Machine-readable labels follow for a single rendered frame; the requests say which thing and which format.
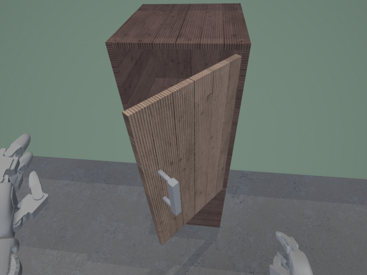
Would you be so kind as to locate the cupboard door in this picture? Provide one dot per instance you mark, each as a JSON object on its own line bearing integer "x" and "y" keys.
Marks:
{"x": 184, "y": 131}

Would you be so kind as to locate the robot left hand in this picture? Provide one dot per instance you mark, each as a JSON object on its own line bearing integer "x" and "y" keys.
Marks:
{"x": 13, "y": 165}

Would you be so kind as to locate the robot right hand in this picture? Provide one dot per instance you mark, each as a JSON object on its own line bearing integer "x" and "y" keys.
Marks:
{"x": 295, "y": 263}

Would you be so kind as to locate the robot left forearm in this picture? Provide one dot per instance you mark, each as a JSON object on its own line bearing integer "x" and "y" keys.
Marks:
{"x": 9, "y": 261}

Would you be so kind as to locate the handle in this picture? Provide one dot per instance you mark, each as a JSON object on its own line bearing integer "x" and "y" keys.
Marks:
{"x": 174, "y": 195}

